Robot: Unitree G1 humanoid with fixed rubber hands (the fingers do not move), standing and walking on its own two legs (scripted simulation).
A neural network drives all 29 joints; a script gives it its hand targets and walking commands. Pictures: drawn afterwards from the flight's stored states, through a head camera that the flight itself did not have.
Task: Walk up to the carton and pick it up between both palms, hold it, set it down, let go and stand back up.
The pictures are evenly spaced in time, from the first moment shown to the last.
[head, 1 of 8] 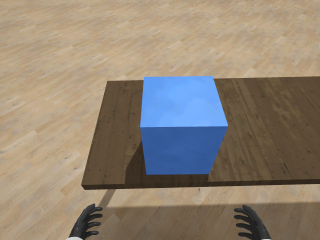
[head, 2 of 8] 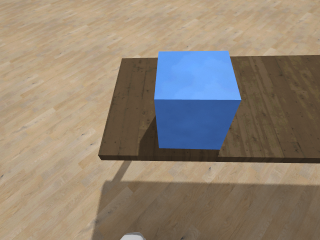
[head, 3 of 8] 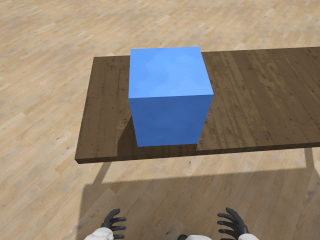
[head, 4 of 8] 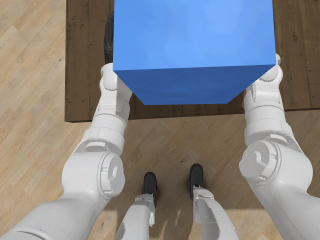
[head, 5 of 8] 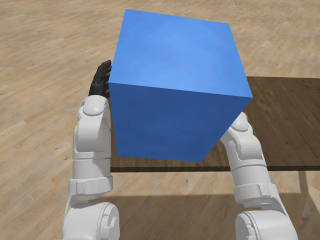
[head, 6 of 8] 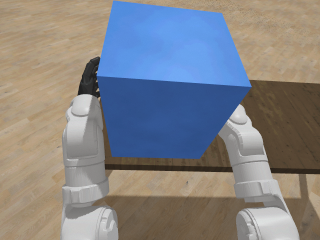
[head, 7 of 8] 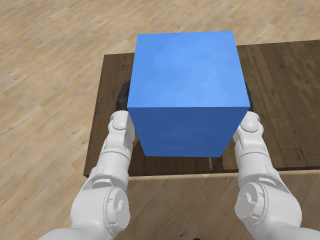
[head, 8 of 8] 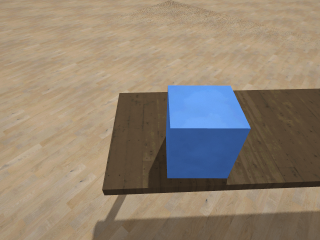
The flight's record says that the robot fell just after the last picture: no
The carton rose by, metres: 0.24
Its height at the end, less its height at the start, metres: +0.00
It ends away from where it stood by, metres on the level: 0.01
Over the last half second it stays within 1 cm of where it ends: yes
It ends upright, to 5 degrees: yes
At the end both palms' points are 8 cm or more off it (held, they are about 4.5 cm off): yes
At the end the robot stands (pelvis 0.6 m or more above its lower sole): yes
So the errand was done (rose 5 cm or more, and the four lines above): yes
